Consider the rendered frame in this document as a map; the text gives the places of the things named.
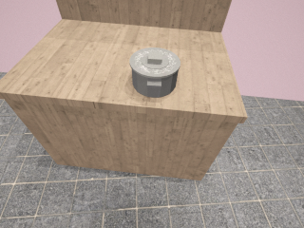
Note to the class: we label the pot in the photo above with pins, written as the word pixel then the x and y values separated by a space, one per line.
pixel 154 87

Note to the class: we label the lid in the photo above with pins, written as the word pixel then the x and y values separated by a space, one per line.
pixel 170 63

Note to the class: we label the table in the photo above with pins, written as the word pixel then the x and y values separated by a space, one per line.
pixel 74 89

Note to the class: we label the knob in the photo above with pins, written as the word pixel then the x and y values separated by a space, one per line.
pixel 155 56

